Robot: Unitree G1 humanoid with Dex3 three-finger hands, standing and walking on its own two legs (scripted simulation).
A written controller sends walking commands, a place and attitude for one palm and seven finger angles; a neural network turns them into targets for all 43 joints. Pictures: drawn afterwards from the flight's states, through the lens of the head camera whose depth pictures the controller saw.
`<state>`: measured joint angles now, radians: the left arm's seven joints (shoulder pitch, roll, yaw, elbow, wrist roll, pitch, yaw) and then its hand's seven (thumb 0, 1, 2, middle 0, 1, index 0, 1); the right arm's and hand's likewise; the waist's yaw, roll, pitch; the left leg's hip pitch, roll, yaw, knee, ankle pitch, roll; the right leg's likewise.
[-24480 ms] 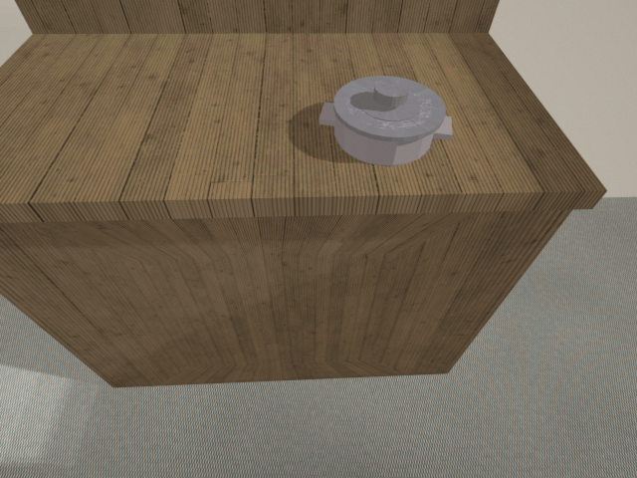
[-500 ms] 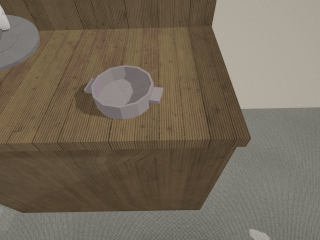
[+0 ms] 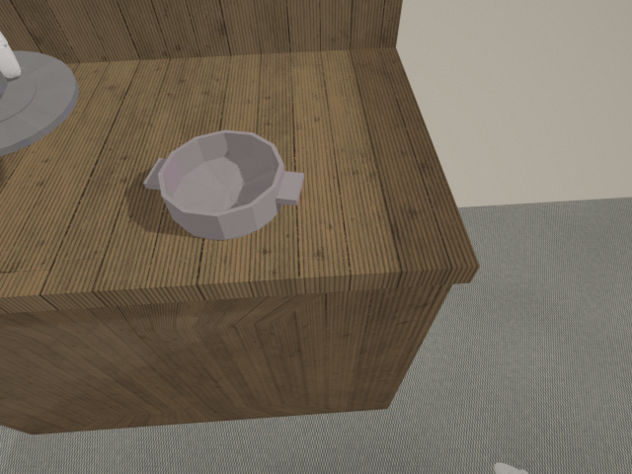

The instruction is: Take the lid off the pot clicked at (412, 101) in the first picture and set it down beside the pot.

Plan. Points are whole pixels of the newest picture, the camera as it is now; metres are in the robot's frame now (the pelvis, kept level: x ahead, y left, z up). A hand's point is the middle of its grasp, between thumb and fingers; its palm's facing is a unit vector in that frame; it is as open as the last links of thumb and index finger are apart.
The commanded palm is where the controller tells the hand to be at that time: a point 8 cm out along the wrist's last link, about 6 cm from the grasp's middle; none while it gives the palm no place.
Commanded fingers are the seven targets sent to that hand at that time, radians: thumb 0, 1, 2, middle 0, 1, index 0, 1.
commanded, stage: lower the lid onto the table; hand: left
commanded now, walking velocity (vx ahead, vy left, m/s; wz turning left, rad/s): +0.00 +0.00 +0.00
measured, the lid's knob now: out of the picture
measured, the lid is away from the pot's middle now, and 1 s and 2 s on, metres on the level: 0.23 0.23 0.23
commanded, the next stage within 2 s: none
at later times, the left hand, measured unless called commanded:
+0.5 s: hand out of the picture +0.44 +0.33 +0.24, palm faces -0.26 -0.12 -0.96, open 8.1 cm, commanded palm +0.44 +0.33 +0.32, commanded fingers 0.00 0.51 1.14 -0.82 -0.93 -0.87 -0.96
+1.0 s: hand (6, 142) +0.44 +0.33 +0.21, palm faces -0.32 -0.14 -0.94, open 8.1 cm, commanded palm +0.44 +0.34 +0.28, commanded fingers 0.00 0.51 1.14 -0.82 -0.93 -0.87 -0.96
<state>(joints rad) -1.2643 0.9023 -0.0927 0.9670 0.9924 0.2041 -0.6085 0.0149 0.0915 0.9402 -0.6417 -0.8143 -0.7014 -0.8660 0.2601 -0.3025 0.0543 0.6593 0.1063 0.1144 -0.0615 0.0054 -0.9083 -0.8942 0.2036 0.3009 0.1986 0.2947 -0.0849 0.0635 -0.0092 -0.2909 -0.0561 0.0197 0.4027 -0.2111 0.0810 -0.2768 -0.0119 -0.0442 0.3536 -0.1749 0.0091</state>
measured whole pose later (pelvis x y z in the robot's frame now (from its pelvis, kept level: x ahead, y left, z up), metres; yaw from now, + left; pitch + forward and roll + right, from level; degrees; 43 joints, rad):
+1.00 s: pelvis +0.00 +0.00 +0.00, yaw +1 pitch +6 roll -2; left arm -1.12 0.85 -0.08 0.99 0.95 0.11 -0.56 0.02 0.10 0.94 -0.63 -0.81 -0.69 -0.87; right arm 0.27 -0.31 0.04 0.67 0.11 0.12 -0.06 0.01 -0.91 -0.89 0.20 0.30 0.20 0.29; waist -0.09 0.05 -0.01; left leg -0.31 -0.06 0.00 0.43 -0.23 0.08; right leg -0.28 -0.01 -0.06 0.36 -0.18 0.01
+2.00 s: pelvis +0.01 +0.01 -0.01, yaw +1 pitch +9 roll -2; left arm -1.05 0.83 -0.04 1.09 0.94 -0.03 -0.49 0.02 0.11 0.94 -0.62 -0.81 -0.69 -0.87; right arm 0.29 -0.30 0.03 0.69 0.10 0.13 -0.06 0.00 -0.91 -0.89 0.20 0.30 0.20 0.29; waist -0.11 0.04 -0.03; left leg -0.38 -0.06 0.00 0.49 -0.26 0.09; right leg -0.34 -0.01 -0.06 0.40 -0.20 0.02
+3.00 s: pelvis +0.00 +0.01 -0.01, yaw -1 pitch +10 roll -3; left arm -1.02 0.88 -0.03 1.05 0.96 -0.09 -0.44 0.00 0.00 0.93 -0.55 -0.68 -0.56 -0.69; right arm 0.27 -0.29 0.04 0.67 0.11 0.22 -0.09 0.00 -0.91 -0.89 0.20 0.30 0.20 0.29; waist -0.10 0.03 -0.05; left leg -0.46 -0.04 0.02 0.58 -0.29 0.08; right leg -0.42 0.01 -0.04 0.48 -0.23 0.01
